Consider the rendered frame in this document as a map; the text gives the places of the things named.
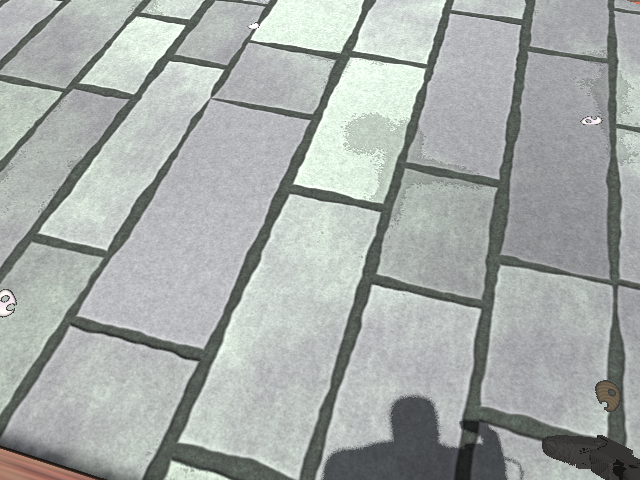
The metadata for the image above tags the robot right hand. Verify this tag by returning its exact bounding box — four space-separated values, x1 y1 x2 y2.
542 435 640 480

